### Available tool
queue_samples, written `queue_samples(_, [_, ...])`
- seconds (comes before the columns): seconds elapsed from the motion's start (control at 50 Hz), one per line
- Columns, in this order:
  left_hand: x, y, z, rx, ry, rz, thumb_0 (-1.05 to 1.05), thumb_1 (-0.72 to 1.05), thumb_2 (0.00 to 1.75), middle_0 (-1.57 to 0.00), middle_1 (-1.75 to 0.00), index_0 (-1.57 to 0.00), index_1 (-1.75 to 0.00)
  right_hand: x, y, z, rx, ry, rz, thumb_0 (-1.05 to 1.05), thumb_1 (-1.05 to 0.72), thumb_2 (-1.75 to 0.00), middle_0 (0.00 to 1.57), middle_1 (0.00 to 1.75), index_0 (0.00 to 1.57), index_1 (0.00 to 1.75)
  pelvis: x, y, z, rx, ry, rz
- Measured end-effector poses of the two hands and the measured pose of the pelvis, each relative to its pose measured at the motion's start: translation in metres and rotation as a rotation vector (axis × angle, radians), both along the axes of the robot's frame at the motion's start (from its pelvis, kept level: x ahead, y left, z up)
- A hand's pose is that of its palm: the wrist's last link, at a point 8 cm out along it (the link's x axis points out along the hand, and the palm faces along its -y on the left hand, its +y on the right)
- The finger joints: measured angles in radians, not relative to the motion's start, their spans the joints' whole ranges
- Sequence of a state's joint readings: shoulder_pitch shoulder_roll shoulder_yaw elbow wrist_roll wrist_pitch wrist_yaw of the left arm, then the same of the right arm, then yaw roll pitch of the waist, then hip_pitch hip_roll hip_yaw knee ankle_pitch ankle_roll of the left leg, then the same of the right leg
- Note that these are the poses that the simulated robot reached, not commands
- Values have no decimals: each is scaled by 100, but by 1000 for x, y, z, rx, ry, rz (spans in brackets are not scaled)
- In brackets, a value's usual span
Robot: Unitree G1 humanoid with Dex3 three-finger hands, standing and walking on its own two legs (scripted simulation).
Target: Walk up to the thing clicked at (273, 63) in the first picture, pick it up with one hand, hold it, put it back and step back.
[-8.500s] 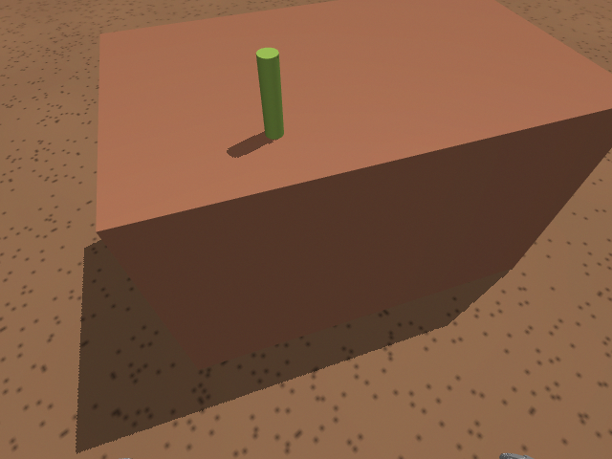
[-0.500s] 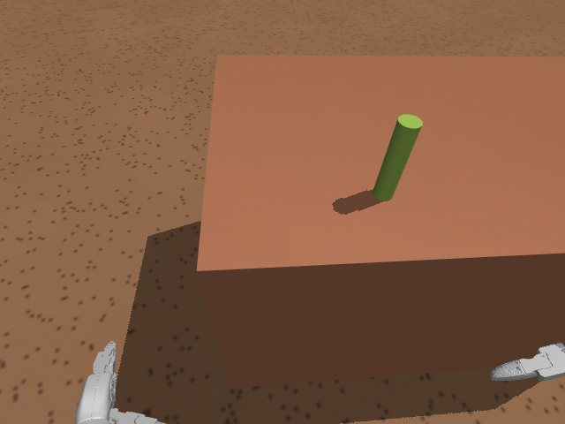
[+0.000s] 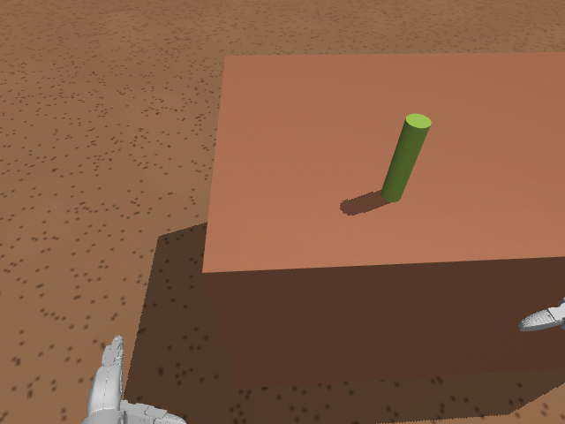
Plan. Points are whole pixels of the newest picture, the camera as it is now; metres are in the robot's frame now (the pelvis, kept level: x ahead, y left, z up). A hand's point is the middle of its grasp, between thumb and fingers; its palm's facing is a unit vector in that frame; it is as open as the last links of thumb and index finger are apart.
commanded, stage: go down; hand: right
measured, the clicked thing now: (403, 161) +0.51 -0.21 +0.06
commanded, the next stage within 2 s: none
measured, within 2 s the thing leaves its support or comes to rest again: neither
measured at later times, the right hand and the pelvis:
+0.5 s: hand (561, 210) +0.33 -0.35 +0.14, palm faces +0.16 +0.99 +0.01, open 17.6 cm; pelvis +0.00 -0.01 +0.00, yaw +1 degrees
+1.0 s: hand (557, 178) +0.38 -0.37 +0.15, palm faces +0.14 +0.99 +0.02, open 17.7 cm; pelvis +0.00 -0.01 -0.01, yaw +2 degrees
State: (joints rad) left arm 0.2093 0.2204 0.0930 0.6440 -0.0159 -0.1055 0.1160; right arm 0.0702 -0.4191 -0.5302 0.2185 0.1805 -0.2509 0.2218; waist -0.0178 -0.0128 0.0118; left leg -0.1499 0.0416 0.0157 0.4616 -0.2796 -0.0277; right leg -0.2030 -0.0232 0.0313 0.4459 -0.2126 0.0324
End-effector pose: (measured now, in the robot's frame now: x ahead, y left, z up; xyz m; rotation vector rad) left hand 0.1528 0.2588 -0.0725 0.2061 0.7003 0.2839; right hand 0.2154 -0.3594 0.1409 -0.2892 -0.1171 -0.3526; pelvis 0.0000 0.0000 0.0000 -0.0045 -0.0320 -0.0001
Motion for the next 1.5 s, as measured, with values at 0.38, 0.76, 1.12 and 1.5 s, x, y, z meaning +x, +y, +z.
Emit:
queue_samples(0.38, [-21,2,-8,68,46,5,-1,-53,4,-6,-5,-6,-5,76,-40,1,244,107,176,-2,57,-5,3,6,5,5,1,-8,-3,8,65,20])
queue_samples(0.76, [-19,-7,-8,101,24,-12,-1,-54,5,-7,-5,-6,-6,116,-58,13,306,124,216,-2,57,-5,3,6,5,5,2,-10,-8,23,126,14])
queue_samples(1.12, [-14,-4,-1,151,17,-19,-1,-54,6,-7,-6,-6,-6,147,-72,10,317,104,191,-2,59,-6,4,6,5,5,9,-12,-13,30,184,24])
queue_samples(1.5, [-7,-5,-4,160,27,-14,-1,-55,7,-6,-5,-6,-6,165,-78,10,323,104,204,-2,57,-6,4,6,5,5,19,-16,-17,37,210,25])
